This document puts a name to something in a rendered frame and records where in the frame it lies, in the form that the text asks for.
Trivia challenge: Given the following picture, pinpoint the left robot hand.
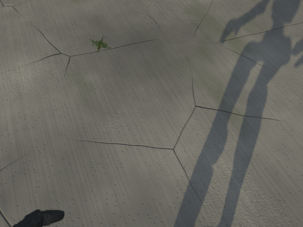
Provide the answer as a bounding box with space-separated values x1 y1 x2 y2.
12 209 64 227

